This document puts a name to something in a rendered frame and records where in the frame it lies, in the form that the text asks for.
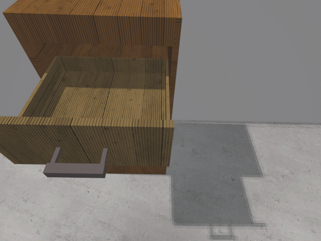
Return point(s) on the cabinet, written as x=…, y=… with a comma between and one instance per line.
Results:
x=100, y=28

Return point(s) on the handle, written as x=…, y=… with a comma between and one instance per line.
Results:
x=75, y=170

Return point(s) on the drawer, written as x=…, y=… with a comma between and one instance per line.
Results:
x=85, y=104

